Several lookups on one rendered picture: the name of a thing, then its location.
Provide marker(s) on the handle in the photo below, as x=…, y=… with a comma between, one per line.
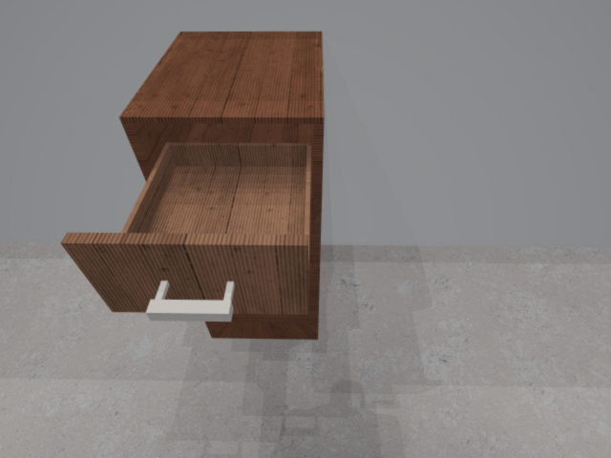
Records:
x=160, y=309

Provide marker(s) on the cabinet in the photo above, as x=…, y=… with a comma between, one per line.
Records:
x=240, y=87

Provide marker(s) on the drawer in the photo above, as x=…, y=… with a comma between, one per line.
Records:
x=210, y=213

